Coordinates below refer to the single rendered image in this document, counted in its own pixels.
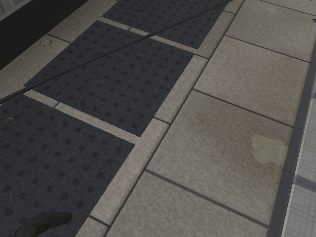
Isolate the left robot hand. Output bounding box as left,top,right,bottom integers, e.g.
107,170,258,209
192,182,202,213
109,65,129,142
13,211,72,237

